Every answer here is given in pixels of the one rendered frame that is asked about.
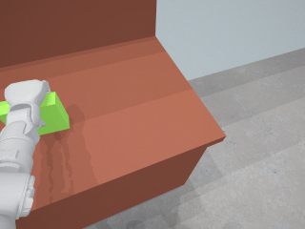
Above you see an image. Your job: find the sponge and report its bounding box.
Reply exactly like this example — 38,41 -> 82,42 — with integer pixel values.
0,92 -> 70,135

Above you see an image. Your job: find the left robot hand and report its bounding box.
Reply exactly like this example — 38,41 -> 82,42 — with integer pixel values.
4,79 -> 51,128

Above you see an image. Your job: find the table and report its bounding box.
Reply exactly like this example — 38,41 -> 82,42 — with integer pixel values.
0,0 -> 226,229

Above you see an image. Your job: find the left robot forearm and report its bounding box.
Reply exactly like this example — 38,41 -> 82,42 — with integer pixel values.
0,100 -> 41,174

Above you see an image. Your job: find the left robot upper arm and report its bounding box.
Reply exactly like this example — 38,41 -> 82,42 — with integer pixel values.
0,171 -> 35,229

